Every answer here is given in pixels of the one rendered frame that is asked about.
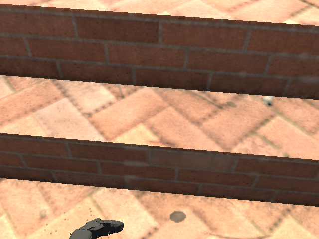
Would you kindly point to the robot left hand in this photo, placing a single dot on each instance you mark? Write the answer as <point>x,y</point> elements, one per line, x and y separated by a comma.
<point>97,228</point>

